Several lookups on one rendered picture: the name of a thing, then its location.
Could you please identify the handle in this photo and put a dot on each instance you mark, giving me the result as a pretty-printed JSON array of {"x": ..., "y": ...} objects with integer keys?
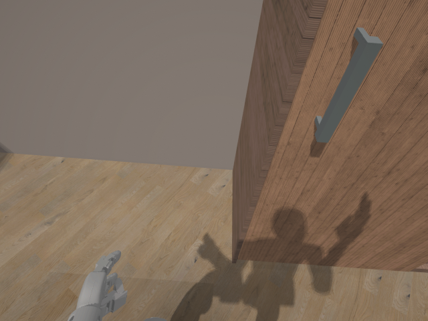
[{"x": 361, "y": 61}]

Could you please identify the robot left hand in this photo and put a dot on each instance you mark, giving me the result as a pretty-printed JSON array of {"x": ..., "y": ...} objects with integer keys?
[{"x": 94, "y": 291}]

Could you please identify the left robot forearm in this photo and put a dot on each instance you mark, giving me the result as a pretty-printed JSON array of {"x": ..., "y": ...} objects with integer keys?
[{"x": 86, "y": 313}]

